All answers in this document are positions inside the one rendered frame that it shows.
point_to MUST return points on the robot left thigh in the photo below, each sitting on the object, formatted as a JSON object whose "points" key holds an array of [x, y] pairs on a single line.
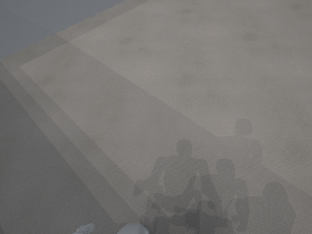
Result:
{"points": [[133, 228]]}

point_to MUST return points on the robot left hand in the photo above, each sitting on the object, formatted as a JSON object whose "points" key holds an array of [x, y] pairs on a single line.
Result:
{"points": [[87, 229]]}

